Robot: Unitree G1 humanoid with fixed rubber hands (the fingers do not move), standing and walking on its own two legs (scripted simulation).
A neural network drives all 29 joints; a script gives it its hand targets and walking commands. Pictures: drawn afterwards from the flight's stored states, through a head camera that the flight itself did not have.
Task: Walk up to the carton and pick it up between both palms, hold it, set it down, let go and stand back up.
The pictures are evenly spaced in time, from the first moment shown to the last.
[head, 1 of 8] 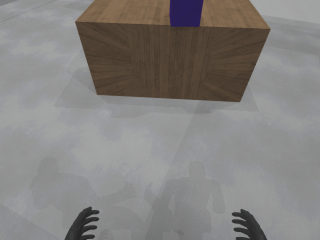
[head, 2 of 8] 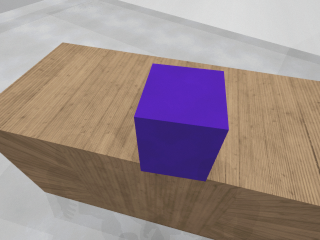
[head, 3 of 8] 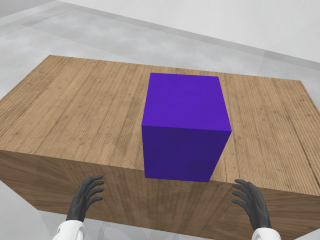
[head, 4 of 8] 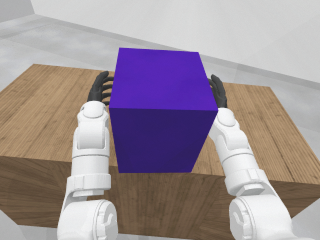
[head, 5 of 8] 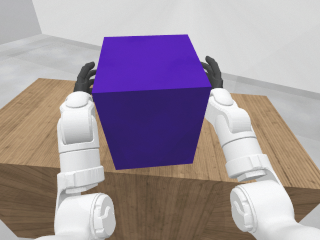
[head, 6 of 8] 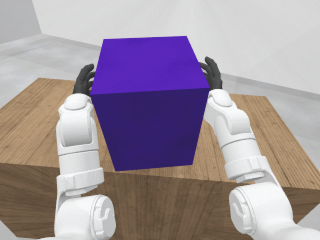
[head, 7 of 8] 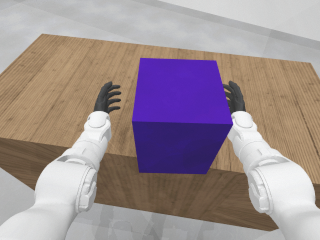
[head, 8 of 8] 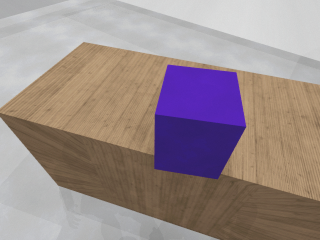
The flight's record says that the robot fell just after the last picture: no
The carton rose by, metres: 0.19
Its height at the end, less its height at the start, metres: +0.00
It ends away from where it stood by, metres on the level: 0.03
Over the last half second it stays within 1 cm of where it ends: yes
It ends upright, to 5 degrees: yes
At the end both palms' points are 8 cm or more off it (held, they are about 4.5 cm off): yes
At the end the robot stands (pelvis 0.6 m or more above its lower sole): yes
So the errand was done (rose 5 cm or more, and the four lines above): yes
